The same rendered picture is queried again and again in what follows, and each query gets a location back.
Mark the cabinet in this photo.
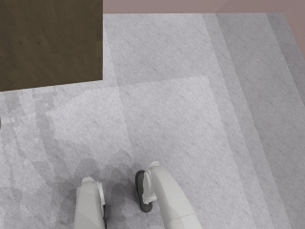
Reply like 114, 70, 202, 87
0, 0, 103, 92

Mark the right robot shin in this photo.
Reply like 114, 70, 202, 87
142, 161, 160, 204

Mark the robot right foot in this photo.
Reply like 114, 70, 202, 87
135, 170, 153, 213

